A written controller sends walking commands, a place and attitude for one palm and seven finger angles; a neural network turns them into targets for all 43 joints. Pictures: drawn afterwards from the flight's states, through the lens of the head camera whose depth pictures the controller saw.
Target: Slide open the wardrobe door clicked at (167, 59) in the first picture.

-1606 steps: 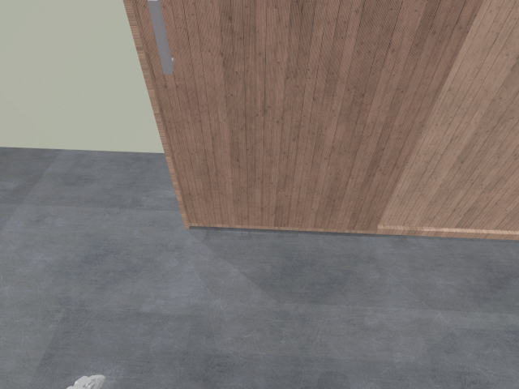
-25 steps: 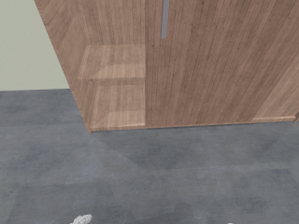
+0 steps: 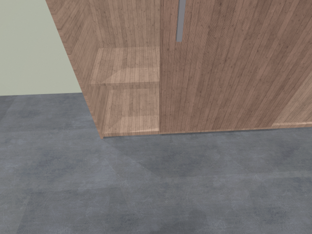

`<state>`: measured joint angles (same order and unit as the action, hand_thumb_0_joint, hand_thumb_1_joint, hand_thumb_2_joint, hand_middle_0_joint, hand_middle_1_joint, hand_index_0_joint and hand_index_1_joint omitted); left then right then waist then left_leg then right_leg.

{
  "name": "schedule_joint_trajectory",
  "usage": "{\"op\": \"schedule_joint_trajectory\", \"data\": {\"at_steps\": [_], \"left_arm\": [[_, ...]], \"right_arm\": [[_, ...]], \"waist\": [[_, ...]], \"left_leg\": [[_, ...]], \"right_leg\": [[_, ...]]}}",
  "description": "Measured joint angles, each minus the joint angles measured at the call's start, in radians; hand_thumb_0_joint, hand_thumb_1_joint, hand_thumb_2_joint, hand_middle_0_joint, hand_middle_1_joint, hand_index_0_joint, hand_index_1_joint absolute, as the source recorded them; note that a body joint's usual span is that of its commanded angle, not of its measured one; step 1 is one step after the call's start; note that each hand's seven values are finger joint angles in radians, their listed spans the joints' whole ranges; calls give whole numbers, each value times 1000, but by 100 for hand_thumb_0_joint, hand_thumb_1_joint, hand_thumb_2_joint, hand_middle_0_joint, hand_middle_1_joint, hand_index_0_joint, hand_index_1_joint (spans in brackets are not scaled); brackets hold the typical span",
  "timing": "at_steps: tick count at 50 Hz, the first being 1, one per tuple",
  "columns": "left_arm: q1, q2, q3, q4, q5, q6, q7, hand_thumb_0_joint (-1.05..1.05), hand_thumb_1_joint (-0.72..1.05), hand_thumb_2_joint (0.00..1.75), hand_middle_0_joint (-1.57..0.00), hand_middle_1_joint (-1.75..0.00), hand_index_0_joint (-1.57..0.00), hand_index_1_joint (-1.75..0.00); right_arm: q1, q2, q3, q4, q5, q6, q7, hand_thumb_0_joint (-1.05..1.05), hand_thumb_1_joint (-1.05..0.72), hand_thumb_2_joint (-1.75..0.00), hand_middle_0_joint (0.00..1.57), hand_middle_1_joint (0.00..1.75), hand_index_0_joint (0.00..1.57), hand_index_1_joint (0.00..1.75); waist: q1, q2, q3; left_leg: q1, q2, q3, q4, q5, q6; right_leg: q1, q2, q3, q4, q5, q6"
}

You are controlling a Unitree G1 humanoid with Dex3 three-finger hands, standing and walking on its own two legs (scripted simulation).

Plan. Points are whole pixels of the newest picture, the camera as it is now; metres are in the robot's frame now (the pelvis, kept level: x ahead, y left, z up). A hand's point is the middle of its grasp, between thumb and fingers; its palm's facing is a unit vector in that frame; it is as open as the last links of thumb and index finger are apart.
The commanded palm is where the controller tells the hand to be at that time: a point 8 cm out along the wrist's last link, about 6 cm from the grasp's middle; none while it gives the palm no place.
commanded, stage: let the arm hang, fingers relaxed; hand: left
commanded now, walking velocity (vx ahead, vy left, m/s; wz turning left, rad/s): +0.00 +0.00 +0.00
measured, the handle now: (179, 17) +0.91 -0.06 +0.15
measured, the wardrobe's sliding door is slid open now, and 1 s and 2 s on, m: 0.45 0.45 0.45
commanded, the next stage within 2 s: look to check the result in 0.34 s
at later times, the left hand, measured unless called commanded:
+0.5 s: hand out of the picture +0.05 +0.19 -0.17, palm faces -0.02 -0.98 -0.21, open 7.4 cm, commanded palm none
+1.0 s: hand out of the picture +0.08 +0.22 -0.17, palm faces -0.03 -0.97 -0.24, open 7.4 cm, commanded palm none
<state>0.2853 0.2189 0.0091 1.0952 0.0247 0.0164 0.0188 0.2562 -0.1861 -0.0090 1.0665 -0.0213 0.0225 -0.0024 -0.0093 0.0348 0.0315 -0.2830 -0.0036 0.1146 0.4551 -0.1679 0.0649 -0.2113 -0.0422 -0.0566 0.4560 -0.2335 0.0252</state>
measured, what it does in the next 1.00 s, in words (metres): stands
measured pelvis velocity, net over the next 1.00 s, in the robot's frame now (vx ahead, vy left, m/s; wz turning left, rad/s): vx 0.04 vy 0.01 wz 0.00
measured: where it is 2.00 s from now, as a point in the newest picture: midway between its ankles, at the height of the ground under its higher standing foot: outside the picture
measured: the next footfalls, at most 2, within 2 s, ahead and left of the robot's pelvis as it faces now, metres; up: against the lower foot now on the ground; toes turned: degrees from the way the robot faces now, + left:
none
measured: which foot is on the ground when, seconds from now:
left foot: down 0.00-1.00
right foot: down 0.00-1.00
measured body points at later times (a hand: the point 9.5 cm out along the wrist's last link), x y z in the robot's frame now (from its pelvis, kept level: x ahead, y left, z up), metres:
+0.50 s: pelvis +0.03 +0.01 +0.01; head +0.05 +0.01 +0.45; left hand +0.05 +0.25 -0.15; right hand +0.05 -0.24 -0.15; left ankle +0.05 +0.08 -0.74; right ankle +0.01 -0.14 -0.74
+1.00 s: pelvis +0.04 +0.01 +0.01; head +0.06 +0.02 +0.46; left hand +0.09 +0.27 -0.15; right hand +0.09 -0.26 -0.14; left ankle +0.05 +0.08 -0.74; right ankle +0.01 -0.14 -0.74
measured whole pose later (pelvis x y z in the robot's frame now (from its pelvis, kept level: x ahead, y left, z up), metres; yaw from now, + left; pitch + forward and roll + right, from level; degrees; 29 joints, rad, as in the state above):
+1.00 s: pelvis +0.04 +0.01 +0.01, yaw +0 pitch -1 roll +0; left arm 0.17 0.25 0.00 1.14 0.02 -0.01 0.01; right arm 0.14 -0.25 0.00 1.14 -0.01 -0.01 -0.01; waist -0.01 -0.02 0.05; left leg -0.15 -0.04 0.12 0.34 -0.18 0.07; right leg -0.07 -0.06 -0.05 0.33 -0.23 0.05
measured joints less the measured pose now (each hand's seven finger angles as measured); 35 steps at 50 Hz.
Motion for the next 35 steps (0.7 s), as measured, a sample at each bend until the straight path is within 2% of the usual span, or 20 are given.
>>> {"op": "schedule_joint_trajectory", "data": {"at_steps": [11, 35], "left_arm": [[-60, -49, -16, 16, 2, -19, -3, 0, 91, 90, -20, -30, -20, -30], [-83, 4, -8, 49, -5, -25, -1, 0, 90, 90, -20, -30, -20, -30]], "right_arm": [[-58, -10, 5, 31, 1, -18, -3, 0, -91, -90, 20, 30, 20, 30], [-74, -21, 13, 83, 6, -25, -7, 0, -91, -90, 20, 30, 20, 30]], "waist": [[3, -36, -8], [-1, -44, 22]], "left_leg": [[41, -13, 6, -46, 5, 5], [105, -25, 5, -88, -13, 5]], "right_leg": [[36, -10, 6, -38, 3, 10], [110, -17, 5, -99, -3, 18]]}}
